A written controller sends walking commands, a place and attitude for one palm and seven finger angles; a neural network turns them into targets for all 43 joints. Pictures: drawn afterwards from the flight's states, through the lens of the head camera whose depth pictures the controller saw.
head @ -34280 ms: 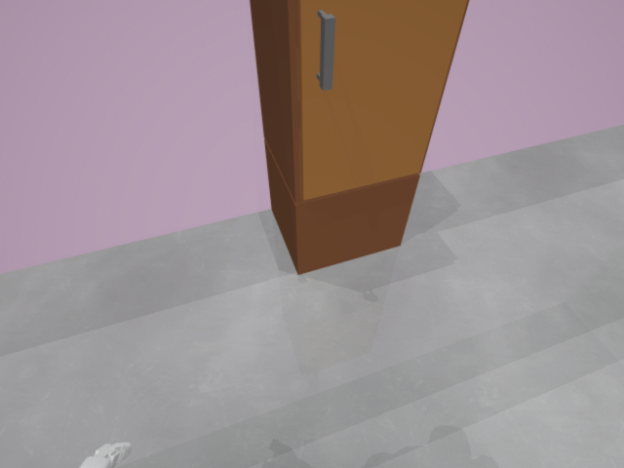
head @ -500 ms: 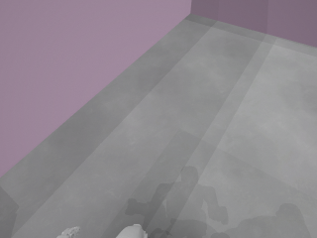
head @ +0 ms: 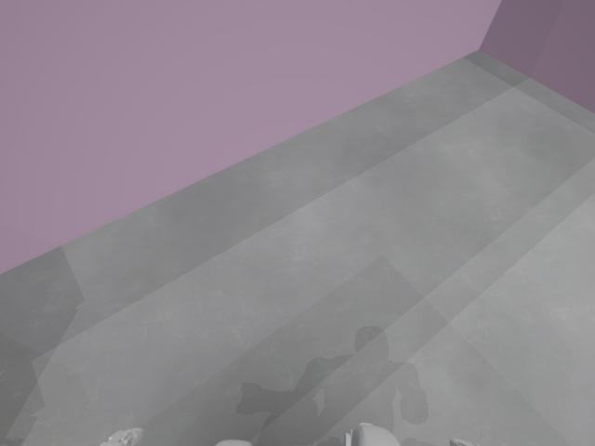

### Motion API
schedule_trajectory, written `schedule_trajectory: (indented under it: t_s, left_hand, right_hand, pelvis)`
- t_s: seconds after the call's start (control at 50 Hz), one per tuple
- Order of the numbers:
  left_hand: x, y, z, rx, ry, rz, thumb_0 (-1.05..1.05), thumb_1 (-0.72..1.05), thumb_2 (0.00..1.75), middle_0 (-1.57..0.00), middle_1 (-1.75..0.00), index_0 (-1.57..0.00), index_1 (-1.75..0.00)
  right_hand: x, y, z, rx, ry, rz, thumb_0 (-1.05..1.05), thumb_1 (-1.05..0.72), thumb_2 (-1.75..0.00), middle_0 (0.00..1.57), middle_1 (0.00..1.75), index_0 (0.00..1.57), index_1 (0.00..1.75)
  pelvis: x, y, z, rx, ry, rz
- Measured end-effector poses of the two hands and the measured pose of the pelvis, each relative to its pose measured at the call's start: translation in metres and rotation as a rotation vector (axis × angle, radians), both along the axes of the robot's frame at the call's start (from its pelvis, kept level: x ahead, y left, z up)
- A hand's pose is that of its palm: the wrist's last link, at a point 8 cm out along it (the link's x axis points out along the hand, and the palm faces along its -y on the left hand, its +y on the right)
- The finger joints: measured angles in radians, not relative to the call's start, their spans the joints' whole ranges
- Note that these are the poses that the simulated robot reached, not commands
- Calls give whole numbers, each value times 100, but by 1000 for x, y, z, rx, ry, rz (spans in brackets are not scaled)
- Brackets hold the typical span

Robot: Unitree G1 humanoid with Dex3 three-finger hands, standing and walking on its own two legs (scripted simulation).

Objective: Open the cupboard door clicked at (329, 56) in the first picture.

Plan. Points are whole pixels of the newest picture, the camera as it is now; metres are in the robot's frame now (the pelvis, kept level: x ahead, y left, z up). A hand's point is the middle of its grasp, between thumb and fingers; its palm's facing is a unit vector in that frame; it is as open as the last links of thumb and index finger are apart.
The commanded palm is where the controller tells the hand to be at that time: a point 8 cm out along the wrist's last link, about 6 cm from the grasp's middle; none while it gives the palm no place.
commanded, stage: turn to face it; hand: left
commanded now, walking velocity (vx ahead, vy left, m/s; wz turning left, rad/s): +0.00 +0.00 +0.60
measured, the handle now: out of the picture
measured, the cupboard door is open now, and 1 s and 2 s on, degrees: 43 43 43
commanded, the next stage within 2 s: none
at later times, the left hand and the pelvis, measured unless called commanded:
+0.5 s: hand out of the picture +0.00 +0.18 -0.19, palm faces +0.33 -0.92 -0.19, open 7.4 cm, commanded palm none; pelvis +0.00 -0.02 -0.01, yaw +19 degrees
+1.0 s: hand out of the picture +0.00 +0.16 -0.14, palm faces +0.55 -0.78 -0.29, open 7.4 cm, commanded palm none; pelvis +0.03 -0.06 +0.00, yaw +36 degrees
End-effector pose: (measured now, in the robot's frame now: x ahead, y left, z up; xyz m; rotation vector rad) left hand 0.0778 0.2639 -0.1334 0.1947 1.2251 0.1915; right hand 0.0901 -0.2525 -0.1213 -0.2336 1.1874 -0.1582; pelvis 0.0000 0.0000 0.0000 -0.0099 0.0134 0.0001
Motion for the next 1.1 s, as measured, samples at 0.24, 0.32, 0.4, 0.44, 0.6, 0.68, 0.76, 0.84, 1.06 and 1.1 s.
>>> schedule_trajectory:
  t_s: [0.24, 0.32, 0.4, 0.44, 0.6, 0.68, 0.76, 0.84, 1.06, 1.1]
  left_hand:
    - [-17, -36, 20, 58, -74, 90, 0, 91, 90, -20, -30, -20, -30]
    - [-39, -48, 15, 15, -37, 146, 0, 91, 90, -20, -30, -20, -30]
    - [-65, -51, 1, -34, -12, 214, 0, 90, 90, -21, -30, -21, -30]
    - [-80, -47, -10, -56, 3, 255, 0, 90, 90, -21, -30, -21, -30]
    - [-114, -19, -18, -48, 58, 374, 1, 91, 90, -20, -30, -20, -30]
    - [-111, -11, -3, -16, 13, 409, 1, 91, 90, -20, -30, -20, -30]
    - [-102, -12, 8, 20, -29, 433, 1, 91, 90, -20, -30, -20, -29]
    - [-91, -23, 16, 55, -71, 458, 1, 91, 90, -20, -30, -20, -29]
    - [-120, -83, 19, 25, -39, 598, 0, 91, 90, -20, -30, -20, -30]
    - [-130, -92, 15, 1, -27, 634, 0, 91, 90, -21, -30, -20, -30]
  right_hand:
    - [17, -37, -21, 43, 72, 73, 1, -91, -90, 20, 30, 20, 30]
    - [36, -32, -9, 39, 69, 127, 1, -91, -90, 20, 30, 20, 30]
    - [62, -13, -3, 23, 47, 214, 1, -91, -90, 20, 30, 19, 30]
    - [76, 0, -2, 10, 22, 261, 1, -91, -90, 20, 30, 19, 30]
    - [96, 33, 6, -22, -34, 372, 0, -91, -90, 20, 30, 20, 30]
    - [93, 35, 5, -15, 5, 404, 0, -90, -90, 21, 30, 20, 30]
    - [91, 30, -1, 1, 47, 426, 0, -90, -90, 21, 30, 20, 30]
    - [96, 17, -14, 20, 85, 444, 0, -90, -90, 21, 30, 20, 30]
    - [148, 17, -13, 24, 116, 570, 1, -91, -90, 20, 30, 20, 30]
    - [159, 29, -10, 19, 107, 613, 1, -91, -90, 20, 30, 20, 30]
  pelvis:
    - [5, -37, -2, 26, -5, 152]
    - [8, -39, 4, 41, -4, 205]
    - [8, -33, 2, 38, -4, 259]
    - [7, -26, -3, 27, -4, 287]
    - [3, -16, -5, -3, 3, 366]
    - [5, -18, 2, -12, 10, 410]
    - [10, -27, 3, -13, 15, 457]
    - [18, -43, 0, -4, 20, 509]
    - [34, -61, 7, 47, 14, 665]
    - [35, -60, 7, 51, 16, 693]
